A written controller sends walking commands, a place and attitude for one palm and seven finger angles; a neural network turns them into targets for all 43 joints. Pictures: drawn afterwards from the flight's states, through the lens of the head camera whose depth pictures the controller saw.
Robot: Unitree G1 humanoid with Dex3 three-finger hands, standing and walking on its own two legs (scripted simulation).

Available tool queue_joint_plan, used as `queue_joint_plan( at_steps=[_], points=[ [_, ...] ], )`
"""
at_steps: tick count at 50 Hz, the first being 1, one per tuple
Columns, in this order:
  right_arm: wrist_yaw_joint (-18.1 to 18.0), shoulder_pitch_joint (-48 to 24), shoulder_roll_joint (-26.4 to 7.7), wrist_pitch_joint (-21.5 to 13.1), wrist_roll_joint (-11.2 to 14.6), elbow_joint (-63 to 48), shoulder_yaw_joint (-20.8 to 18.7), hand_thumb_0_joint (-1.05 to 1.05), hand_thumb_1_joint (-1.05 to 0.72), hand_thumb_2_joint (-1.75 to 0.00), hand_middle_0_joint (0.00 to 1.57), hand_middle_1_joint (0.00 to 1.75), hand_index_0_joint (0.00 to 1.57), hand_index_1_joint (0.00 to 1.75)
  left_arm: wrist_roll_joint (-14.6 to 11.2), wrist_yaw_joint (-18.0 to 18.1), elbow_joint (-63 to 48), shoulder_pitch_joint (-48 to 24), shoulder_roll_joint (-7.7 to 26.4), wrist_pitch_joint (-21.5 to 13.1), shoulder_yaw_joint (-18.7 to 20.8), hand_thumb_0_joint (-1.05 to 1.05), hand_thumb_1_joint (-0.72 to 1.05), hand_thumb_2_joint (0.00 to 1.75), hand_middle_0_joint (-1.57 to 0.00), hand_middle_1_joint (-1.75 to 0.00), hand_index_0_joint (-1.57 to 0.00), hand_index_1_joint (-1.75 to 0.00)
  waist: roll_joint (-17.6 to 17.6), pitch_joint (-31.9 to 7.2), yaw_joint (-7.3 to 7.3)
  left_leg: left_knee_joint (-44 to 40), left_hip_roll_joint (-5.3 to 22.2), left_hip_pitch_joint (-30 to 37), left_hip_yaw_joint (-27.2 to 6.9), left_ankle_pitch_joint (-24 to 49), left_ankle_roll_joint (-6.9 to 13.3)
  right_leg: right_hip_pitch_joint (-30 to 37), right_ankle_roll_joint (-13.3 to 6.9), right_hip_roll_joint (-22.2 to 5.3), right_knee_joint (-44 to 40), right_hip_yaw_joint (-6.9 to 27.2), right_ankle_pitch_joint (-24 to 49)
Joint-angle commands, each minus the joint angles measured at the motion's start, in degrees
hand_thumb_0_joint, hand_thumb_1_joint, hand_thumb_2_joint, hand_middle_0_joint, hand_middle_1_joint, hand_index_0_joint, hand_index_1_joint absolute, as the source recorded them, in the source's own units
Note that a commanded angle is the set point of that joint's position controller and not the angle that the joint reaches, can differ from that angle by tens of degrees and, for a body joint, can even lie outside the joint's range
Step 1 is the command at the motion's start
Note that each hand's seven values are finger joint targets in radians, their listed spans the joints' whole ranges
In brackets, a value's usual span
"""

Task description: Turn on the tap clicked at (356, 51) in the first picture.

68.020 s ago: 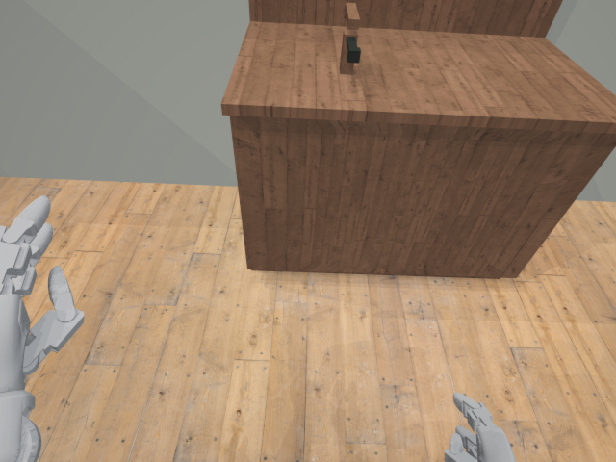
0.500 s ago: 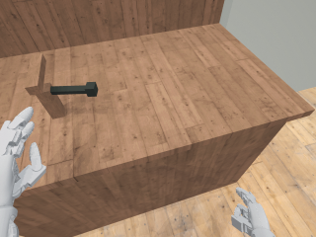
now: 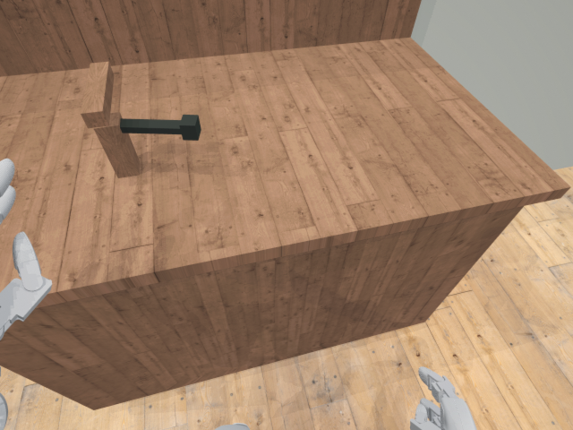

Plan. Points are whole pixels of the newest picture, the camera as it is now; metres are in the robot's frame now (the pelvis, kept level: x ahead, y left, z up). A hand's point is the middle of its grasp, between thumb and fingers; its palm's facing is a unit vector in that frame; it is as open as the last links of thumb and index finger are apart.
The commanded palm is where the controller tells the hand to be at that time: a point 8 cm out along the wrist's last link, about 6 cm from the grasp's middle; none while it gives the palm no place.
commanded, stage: step back with the hand held close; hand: left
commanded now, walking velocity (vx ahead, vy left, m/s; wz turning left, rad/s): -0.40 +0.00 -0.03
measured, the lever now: (190, 127) +0.52 +0.19 +0.13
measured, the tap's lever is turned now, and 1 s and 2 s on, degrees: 75 75 75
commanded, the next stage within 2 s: stop stepping back and stand still in 0.48 s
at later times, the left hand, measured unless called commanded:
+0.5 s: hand (18, 388) +0.13 +0.23 +0.17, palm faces +0.35 -0.83 -0.44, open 7.4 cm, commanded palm +0.07 +0.26 +0.19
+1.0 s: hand out of the picture -0.03 +0.17 +0.17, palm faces +0.38 -0.82 -0.43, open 7.4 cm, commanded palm -0.08 +0.22 +0.19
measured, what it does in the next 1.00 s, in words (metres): walks backwards: right foot, then left foot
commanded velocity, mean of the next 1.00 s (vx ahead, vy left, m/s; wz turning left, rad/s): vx -0.11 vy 0.05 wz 0.00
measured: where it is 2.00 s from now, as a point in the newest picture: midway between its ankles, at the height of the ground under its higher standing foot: outside the picture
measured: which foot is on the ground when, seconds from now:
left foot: down 0.00-0.12, up 0.14-0.28, down 0.30-0.62, up 0.64-0.92, down 0.94-1.00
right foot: up 0.00-0.02, down 0.04-0.32, up 0.34-0.60, down 0.62-1.00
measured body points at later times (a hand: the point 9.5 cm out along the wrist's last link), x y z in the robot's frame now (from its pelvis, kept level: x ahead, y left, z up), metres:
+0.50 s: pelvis -0.10 -0.01 +0.01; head -0.04 +0.00 +0.46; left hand +0.10 +0.27 +0.20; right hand +0.09 -0.24 -0.06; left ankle -0.05 +0.12 -0.73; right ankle -0.06 -0.13 -0.70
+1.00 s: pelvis -0.23 -0.07 +0.00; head -0.23 -0.07 +0.45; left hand -0.05 +0.21 +0.19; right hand -0.10 -0.34 -0.08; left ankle -0.30 +0.08 -0.73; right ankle -0.13 -0.15 -0.71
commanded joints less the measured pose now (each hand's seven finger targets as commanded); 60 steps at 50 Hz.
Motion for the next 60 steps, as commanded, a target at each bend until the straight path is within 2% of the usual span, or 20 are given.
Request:
queue_joint_plan(
  at_steps=[1, 6, 12, 14, 17, 21, 29, 31, 32, 33, 39, 43, 45, 48, 50, 54, 55, 56, 57, 60],
  points=[
    [-0.2, -7.7, -8.3, -4.3, -0.7, -7.4, -2.5, 0.0, -0.9, -0.9, 0.2, 0.3, 0.2, 0.3, -0.7, -0.4, -9.5, -2.0, 5.2, -3.6, 2.4, 0.0, 0.9, 0.9, -0.2, -0.3, -0.2, -0.3, 7.6, -5.3, 0.59, -11.2, 12.6, 7.4, -12.0, -0.7, 3.0, 1.6, -0.8, -1.7, -17.2, 2.3, 5.2],
    [-0.4, -8.2, -7.4, -3.3, 1.1, -8.3, -4.1, 0.0, -0.9, -0.9, 0.2, 0.3, 0.2, 0.3, -1.5, -1.0, -12.5, -5.6, 7.7, -4.5, 2.2, 0.0, 0.9, 0.9, -0.2, -0.3, -0.2, -0.3, -11.8, -16.4, 0.25, 12.1, 2.9, 6.7, 1.3, -0.9, -2.5, 11.5, -5.6, -16.8, -16.8, 10.3, 55.2],
    [-0.6, -10.1, -5.4, -0.5, 0.5, -9.9, -2.6, 0.0, -0.9, -0.9, 0.2, 0.3, 0.2, 0.3, -2.1, -1.2, -14.3, 4.0, 9.1, -5.3, 6.7, 0.0, 0.9, 0.9, -0.2, -0.3, -0.2, -0.3, -4.8, -11.7, -0.62, 2.8, 3.0, 0.6, 0.2, -7.1, -2.4, 13.1, -6.9, -16.9, -12.2, 8.3, 54.5],
    [-1.2, -9.8, -7.3, -0.3, 0.9, -9.8, -3.6, 0.0, -0.9, -0.9, 0.2, 0.3, 0.2, 0.3, -2.6, -0.7, -16.4, 3.8, 10.3, -5.6, 7.4, 0.0, 0.9, 0.9, -0.2, -0.3, -0.2, -0.3, 1.7, -13.7, -0.88, -8.9, 8.3, 12.1, -1.7, 24.8, -0.8, 8.7, -1.9, -11.1, -5.4, 3.4, 43.9],
    [0.3, -6.3, -7.2, -2.9, 0.6, -8.6, -4.9, 0.0, -0.9, -0.9, 0.2, 0.3, 0.2, 0.3, -1.8, -0.5, -16.0, 3.9, 9.3, -5.8, 6.9, 0.0, 0.9, 0.9, -0.2, -0.3, -0.2, -0.3, 13.0, -15.9, -0.24, -6.1, 21.1, 30.9, -10.8, 60.7, 5.7, -12.8, -0.4, -1.3, 7.6, 4.1, -10.7],
    [0.9, -5.1, -8.1, -5.4, 0.2, -7.0, -5.1, 0.0, -0.9, -0.9, 0.2, 0.3, 0.2, 0.3, -1.5, -0.5, -17.0, 0.5, 6.9, -3.3, 4.4, 0.0, 0.9, 0.9, -0.2, -0.3, -0.2, -0.3, 11.6, -13.8, -0.81, -7.7, 18.3, 28.5, -7.2, 51.8, 4.9, -11.1, 0.8, -1.7, 4.8, 2.5, -4.0],
    [0.5, -8.3, -9.2, -6.0, -0.1, -8.6, -4.2, 0.0, -0.9, -0.9, 0.2, 0.3, 0.2, 0.3, -1.5, -0.4, -13.6, -0.7, 8.3, -1.2, 4.2, 0.0, 0.9, 0.9, -0.2, -0.3, -0.2, -0.3, 9.7, -6.9, 0.62, -12.9, 14.2, 3.4, -5.3, -5.1, 2.4, 7.6, 0.8, -1.1, -11.0, -1.0, 7.0],
    [0.8, -8.1, -8.0, -5.6, 0.5, -9.6, -3.9, 0.0, -0.9, -0.9, 0.2, 0.3, 0.2, 0.3, -1.2, -0.5, -12.7, -0.7, 9.2, -1.6, 4.2, 0.0, 0.9, 0.9, -0.2, -0.3, -0.2, -0.3, -1.0, -6.4, 0.45, 1.7, 6.4, 1.0, 0.6, -20.3, -0.9, 7.5, -1.9, -7.7, -23.8, 4.2, 9.5],
    [0.8, -8.6, -6.4, -5.1, 0.9, -10.2, -3.6, 0.0, -0.9, -0.9, 0.2, 0.3, 0.2, 0.3, -1.2, -0.3, -13.4, -1.5, 11.7, -1.3, 5.3, 0.0, 0.9, 0.9, -0.2, -0.3, -0.2, -0.3, -14.0, -6.6, 0.02, 20.5, -0.1, -1.1, 4.1, -20.8, -3.3, 0.8, -7.7, -20.3, -30.7, 22.2, 2.2],
    [0.3, -8.0, -6.3, -5.2, 0.7, -9.1, -3.4, 0.0, -0.9, -0.9, 0.2, 0.3, 0.2, 0.3, -2.1, -0.2, -14.4, -4.0, 11.4, -1.0, 5.4, 0.0, 0.9, 0.9, -0.2, -0.3, -0.2, -0.3, -14.6, -6.1, -0.1, 33.4, 0.6, -0.2, -1.0, -16.8, -2.9, -5.9, -9.9, -23.4, -32.9, 23.4, -5.3],
    [-0.1, -8.0, -6.4, -3.8, 0.6, -6.9, -2.9, 0.0, -0.9, -0.9, 0.2, 0.3, 0.2, 0.3, -2.5, -0.5, -8.3, 0.7, 9.3, -0.1, 5.2, 0.0, 0.9, 0.9, -0.2, -0.3, -0.2, -0.3, -8.4, -7.0, -2.36, 20.8, 2.4, 5.0, 2.2, -10.6, -2.1, -4.9, -5.5, -16.1, -27.4, 10.5, -11.9],
    [-0.2, -5.4, -7.4, -5.4, 0.7, -6.8, -3.6, 0.0, -0.9, -0.9, 0.2, 0.3, 0.2, 0.3, -1.9, 0.1, -9.2, 2.6, 9.2, -0.8, 5.4, 0.0, 0.9, 0.9, -0.2, -0.3, -0.2, -0.3, -10.5, -9.1, -1.32, 0.6, 1.2, 10.7, 4.3, -17.1, 1.2, 0.7, -4.9, -16.5, -26.1, 12.9, -13.2],
    [-0.7, -3.5, -8.2, -6.4, 0.7, -7.3, -3.9, 0.0, -0.9, -0.9, 0.2, 0.3, 0.2, 0.3, -2.2, 0.4, -12.1, 2.6, 9.9, -1.3, 5.8, 0.0, 0.9, 0.9, -0.2, -0.3, -0.2, -0.3, -3.1, -10.5, -1.82, -13.3, 1.7, 13.4, 5.1, -16.9, 2.7, 5.2, -3.8, -12.1, -17.8, 9.6, -12.7],
    [-0.9, -3.4, -10.4, -7.8, 0.5, -7.7, -4.9, 0.0, -0.9, -0.9, 0.2, 0.3, 0.2, 0.3, -1.7, 0.3, -15.6, 0.9, 9.9, -2.4, 5.9, 0.0, 0.9, 0.9, -0.2, -0.3, -0.2, -0.3, 20.7, -5.8, -2.01, -21.7, 17.7, 17.1, -13.3, -10.8, 10.3, -9.9, 0.7, 1.5, 15.8, -5.4, -8.9],
    [-0.4, -2.9, -8.9, -8.5, 0.6, -4.5, -4.8, 0.0, -0.9, -0.9, 0.2, 0.3, 0.2, 0.3, -0.3, 0.4, -12.7, -2.9, 9.5, -3.0, 5.8, 0.0, 0.9, 0.9, -0.2, -0.3, -0.2, -0.3, 17.3, 0.9, -2.54, -21.4, 18.6, 13.3, -15.4, -9.0, 12.7, -18.8, -0.7, -3.3, 23.2, 2.2, -5.4],
    [-1.0, -4.4, -9.7, -8.8, 0.6, -4.0, -3.9, 0.0, -0.9, -0.9, 0.2, 0.3, 0.2, 0.3, -1.1, -0.7, -2.9, -6.6, 6.4, -1.2, 2.4, 0.0, 0.9, 0.9, -0.2, -0.3, -0.2, -0.3, 1.8, 2.2, 0.73, 0.4, 8.8, 3.5, 0.6, -8.2, 3.7, 9.5, -1.1, -0.1, -14.7, -3.4, 1.0],
    [-1.0, -4.6, -9.4, -8.3, 0.5, -3.2, -4.2, 0.0, -0.9, -0.9, 0.2, 0.3, 0.2, 0.3, -1.0, -1.3, 0.8, -7.6, 5.8, -0.9, 1.7, 0.0, 0.9, 0.9, -0.2, -0.3, -0.2, -0.3, -10.4, 1.3, 0.62, 16.6, 3.9, -3.6, 4.0, -14.4, 2.9, 15.7, -2.8, -5.5, -20.8, 4.2, 5.0],
    [-0.8, -6.2, -9.3, -7.7, 1.0, -4.8, -4.9, 0.0, -0.9, -0.9, 0.2, 0.3, 0.2, 0.3, -1.3, -2.3, 1.3, -7.7, 7.7, -0.7, 2.3, 0.0, 0.9, 0.9, -0.2, -0.3, -0.2, -0.3, -23.0, -2.6, -0.42, 33.4, -0.8, -9.7, 2.3, -20.2, 1.4, 14.2, -6.5, -18.0, -28.7, 28.3, -3.3],
    [-0.6, -7.7, -9.7, -7.6, 0.9, -5.2, -5.0, 0.0, -0.9, -0.9, 0.2, 0.3, 0.2, 0.3, -2.0, -3.3, -0.8, -11.3, 7.9, -1.3, 2.8, 0.0, 0.9, 0.9, -0.2, -0.3, -0.2, -0.3, -18.9, -1.8, -1.08, 40.2, -0.2, -10.6, -3.1, -16.2, 0.6, 8.9, -7.0, -20.4, -31.7, 33.9, -7.2],
    [0.9, -5.2, -7.7, -5.9, 0.1, -2.5, -4.3, 0.0, -0.9, -0.9, 0.2, 0.3, 0.2, 0.3, -1.2, -3.9, -5.9, -10.7, 9.8, -2.7, 3.7, 0.0, 0.9, 0.9, -0.2, -0.3, -0.2, -0.3, -6.4, -2.3, -2.25, 32.2, 3.5, 1.7, 0.4, -12.1, -0.1, -6.7, -10.0, -17.4, -31.2, 23.6, -23.8]
  ],
)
